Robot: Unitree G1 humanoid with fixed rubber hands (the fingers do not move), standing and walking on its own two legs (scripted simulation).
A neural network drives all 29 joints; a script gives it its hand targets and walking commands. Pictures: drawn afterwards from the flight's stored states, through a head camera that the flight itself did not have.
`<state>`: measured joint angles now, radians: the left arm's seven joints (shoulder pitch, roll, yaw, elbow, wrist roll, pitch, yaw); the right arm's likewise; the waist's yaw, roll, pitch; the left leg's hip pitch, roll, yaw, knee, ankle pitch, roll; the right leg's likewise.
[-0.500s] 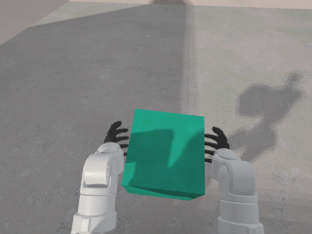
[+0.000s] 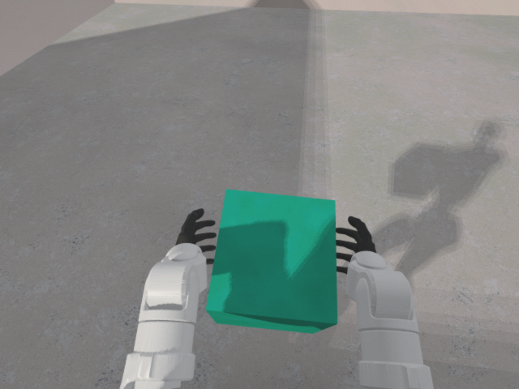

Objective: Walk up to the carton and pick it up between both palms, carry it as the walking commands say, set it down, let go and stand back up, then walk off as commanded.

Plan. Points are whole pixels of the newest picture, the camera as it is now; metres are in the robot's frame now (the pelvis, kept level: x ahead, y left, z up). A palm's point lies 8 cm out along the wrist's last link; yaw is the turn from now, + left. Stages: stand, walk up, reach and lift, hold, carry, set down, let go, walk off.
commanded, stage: carry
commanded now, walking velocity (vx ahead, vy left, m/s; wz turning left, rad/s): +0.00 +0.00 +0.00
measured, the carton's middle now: (272, 265) +0.33 +0.00 -0.02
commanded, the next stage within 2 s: none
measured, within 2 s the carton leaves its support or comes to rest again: neither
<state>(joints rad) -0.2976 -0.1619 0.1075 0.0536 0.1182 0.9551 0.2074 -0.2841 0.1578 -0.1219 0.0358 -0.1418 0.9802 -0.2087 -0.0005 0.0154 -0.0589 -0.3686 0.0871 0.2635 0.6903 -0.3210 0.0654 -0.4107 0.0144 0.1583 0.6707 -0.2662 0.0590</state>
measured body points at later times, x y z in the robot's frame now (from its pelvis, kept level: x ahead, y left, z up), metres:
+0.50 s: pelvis +0.00 +0.00 +0.00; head -0.01 -0.01 +0.45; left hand +0.31 +0.14 +0.05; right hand +0.31 -0.14 +0.04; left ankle +0.04 +0.08 -0.72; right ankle +0.06 -0.16 -0.72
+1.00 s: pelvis +0.01 -0.02 +0.00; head -0.01 -0.05 +0.45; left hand +0.31 +0.11 +0.11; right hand +0.31 -0.16 +0.08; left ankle +0.00 +0.09 -0.70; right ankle +0.06 -0.16 -0.72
